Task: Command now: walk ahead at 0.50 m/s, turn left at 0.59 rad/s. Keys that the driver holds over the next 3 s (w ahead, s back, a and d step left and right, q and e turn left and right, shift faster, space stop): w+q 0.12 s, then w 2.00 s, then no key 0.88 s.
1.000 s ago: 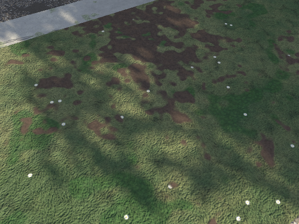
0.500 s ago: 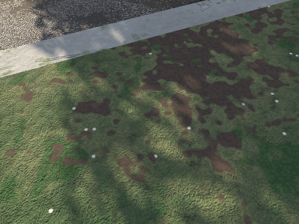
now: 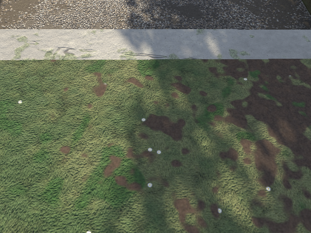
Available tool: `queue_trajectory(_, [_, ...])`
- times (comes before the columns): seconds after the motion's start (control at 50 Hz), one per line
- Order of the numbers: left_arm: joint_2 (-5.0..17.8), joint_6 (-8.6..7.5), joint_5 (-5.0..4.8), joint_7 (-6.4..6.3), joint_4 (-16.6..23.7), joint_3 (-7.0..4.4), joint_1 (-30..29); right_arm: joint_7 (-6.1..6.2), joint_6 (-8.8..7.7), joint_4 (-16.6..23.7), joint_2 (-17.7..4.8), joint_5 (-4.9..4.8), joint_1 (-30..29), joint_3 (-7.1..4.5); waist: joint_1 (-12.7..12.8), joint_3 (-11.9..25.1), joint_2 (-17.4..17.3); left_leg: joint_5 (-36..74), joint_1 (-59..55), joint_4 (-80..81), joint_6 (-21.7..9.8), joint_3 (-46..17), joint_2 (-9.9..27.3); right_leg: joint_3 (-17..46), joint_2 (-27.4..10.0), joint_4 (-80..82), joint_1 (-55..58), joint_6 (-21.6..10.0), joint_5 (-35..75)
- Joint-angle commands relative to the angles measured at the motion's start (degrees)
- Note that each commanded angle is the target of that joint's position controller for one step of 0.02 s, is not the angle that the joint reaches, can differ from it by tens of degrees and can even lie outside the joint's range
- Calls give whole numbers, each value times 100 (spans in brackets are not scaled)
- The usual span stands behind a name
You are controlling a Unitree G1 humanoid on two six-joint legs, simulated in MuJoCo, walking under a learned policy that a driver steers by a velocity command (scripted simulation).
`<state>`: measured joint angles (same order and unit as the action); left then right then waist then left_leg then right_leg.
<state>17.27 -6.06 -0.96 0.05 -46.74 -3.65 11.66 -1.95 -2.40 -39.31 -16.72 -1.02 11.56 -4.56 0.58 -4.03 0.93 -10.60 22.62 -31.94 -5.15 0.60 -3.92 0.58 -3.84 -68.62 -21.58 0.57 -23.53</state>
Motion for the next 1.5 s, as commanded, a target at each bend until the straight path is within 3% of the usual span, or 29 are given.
queue_trajectory(0.02, [753,-124,117,-8,519,-183,-119,66,-130,422,-653,85,140,-157,-1,838,-408,863,-1796,1776,-1169,-2405,1495,448,-362,356,-1536,-47,570])
queue_trajectory(0.18, [235,21,142,71,814,-10,-1187,286,-137,143,-789,17,664,-176,-340,356,-520,900,-975,1979,-810,-1409,955,200,62,3135,-1103,300,2855])
queue_trajectory(0.28, [361,-75,75,201,1041,-9,-1767,277,-123,-181,-791,-6,1156,-155,-607,142,-549,765,-1666,1628,-746,-1759,1327,226,156,3851,-1162,56,2874])
queue_trajectory(0.34, [484,-124,72,237,1057,-52,-1596,304,-45,-286,-844,12,1196,-175,-483,141,-722,1501,-2215,1278,-645,-1994,1552,135,232,4058,-1036,-191,2127])
queue_trajectory(0.38, [690,-157,109,196,816,-180,-692,300,-3,-255,-788,18,998,-142,15,648,-720,3062,-2202,340,-447,-1725,1220,-113,440,4355,269,-480,2120])
queue_trajectory(0.4, [929,-169,179,171,672,-255,214,290,-6,-142,-618,74,889,-55,428,1451,-494,2782,-1538,-923,-256,-1471,927,465,-167,4078,1801,-845,2389])
queue_trajectory(0.42, [1392,-127,236,154,513,-395,1039,282,-76,-118,-267,7,1571,59,411,2390,820,717,488,-3053,238,-902,88,2634,-1385,4196,4056,-1723,1650])
queue_trajectory(0.44, [1038,-85,62,215,334,-312,1252,272,-146,-155,-361,-21,1624,85,441,2410,1504,-2191,1613,-3969,336,-1068,-144,4206,-1837,5039,4390,-1936,443])
queue_trajectory(0.46, [714,-52,-26,201,381,-206,913,245,-181,-90,-776,-102,1096,-21,486,1459,850,-1922,2160,-4365,308,-1171,206,3745,-1724,5208,3687,-1689,-307])
queue_trajectory(0.5, [475,35,86,172,477,-97,263,219,-217,88,-710,-2,349,-9,238,434,164,-1095,2049,-3830,296,-716,707,2499,-1249,5534,2141,-1428,343])
queue_trajectory(0.58, [451,-39,108,162,405,-56,141,218,-140,-15,-364,59,544,21,-79,381,432,-509,1414,-2938,432,-513,1037,1488,-844,5955,1282,-1416,1834])
queue_trajectory(0.72, [773,50,-6,62,107,-117,709,138,-243,298,-107,64,-759,157,327,212,259,1474,1192,-511,580,-179,882,451,-559,6084,1398,-1194,2732])
queue_trajectory(0.82, [858,203,-43,28,-157,-135,1148,-17,-303,545,-217,-5,-1415,146,442,27,307,1199,1269,193,395,-183,724,599,-972,5754,2217,-1110,2887])
queue_trajectory(0.86, [954,267,-47,-5,-195,-168,1103,-51,-323,526,-360,4,-1238,96,247,157,390,766,895,362,239,-118,615,606,-1071,5397,2494,-1002,3574])
queue_trajectory(0.9, [928,319,-36,-36,-163,-141,944,1,-325,171,-738,49,-29,-104,-425,934,335,805,-929,591,-59,123,373,254,-713,3973,2233,-766,4991])
queue_trajectory(0.92, [683,303,84,-52,-9,-25,913,68,-306,-37,-1125,120,1026,-224,-834,1795,-104,1088,-2708,287,-430,-788,1246,38,-424,2360,1137,-561,3829])
queue_trajectory(0.94, [-21,180,97,-3,100,196,1633,67,-269,-166,-1607,125,1375,-326,-509,2556,-1620,24,-4701,690,-1363,-3416,2567,-98,607,280,-1221,-178,170])
queue_trajectory(0.96, [464,66,-9,33,8,94,1359,66,-246,-165,-1035,43,1448,-182,-732,2597,-1369,-708,-4661,1228,-1361,-4135,2602,604,489,-431,-1942,-207,-960])
queue_trajectory(0.98, [795,-9,-138,66,204,-3,810,81,-248,-131,-840,43,1033,-94,-697,1662,-1049,-612,-3935,1368,-1110,-3312,2393,554,200,-559,-2327,-268,-570])
queue_trajectory(1.04, [648,37,14,47,284,-29,413,58,-276,-61,-476,156,196,31,-171,715,-526,700,-1984,1853,-878,-1949,1805,371,-357,259,-1675,-186,480])
queue_trajectory(1.12, [332,240,67,20,301,32,387,62,-385,-236,-631,97,146,-23,54,446,-496,1161,-1230,2382,-1003,-1286,1679,272,-445,1001,-1457,31,1001])
queue_trajectory(1.22, [186,184,78,76,541,99,-597,157,-335,-503,-806,65,474,-52,-245,180,-380,1204,-1263,2520,-740,-590,1399,118,-297,2796,-1400,72,2627])
queue_trajectory(1.34, [290,104,10,226,866,100,-1416,193,-195,-904,-962,-19,1015,-93,-476,23,-421,1190,-2198,2112,-584,-651,1778,85,-82,3768,-1418,-154,2490])
queue_trajectory(1.38, [396,79,19,263,863,65,-1268,221,-128,-972,-1019,-24,996,-118,-334,125,-508,1699,-2494,1798,-474,-692,1880,11,11,3923,-1134,-307,2060])
queue_trajectory(1.42, [682,66,52,226,558,-104,-226,244,-62,-971,-985,-15,840,-93,239,750,-485,3216,-2374,574,-252,-383,1539,-308,331,4152,402,-555,1978])
queue_trajectory(1.44, [1032,76,87,171,326,-237,767,262,-61,-878,-750,74,871,13,611,1537,-168,2574,-1554,-845,-51,-126,1235,243,-216,3897,2017,-841,2250])
queue_trajectory(1.46, [1639,129,145,136,235,-379,1301,220,-179,-740,-144,113,1512,206,444,2309,1219,54,821,-3106,411,154,276,2799,-1625,4225,4207,-1759,1468])
queue_trajectory(1.48, [1186,155,54,158,200,-261,1443,180,-307,-844,-373,56,1402,171,592,2622,1353,-2260,1673,-3950,415,-633,127,4158,-1871,5025,4448,-1973,613])
queue_trajectory(1.5, [914,150,38,150,256,-160,1022,135,-379,-722,-824,-106,909,42,556,1705,895,-1980,2200,-4293,327,-710,484,3424,-1699,5145,3765,-1682,223])
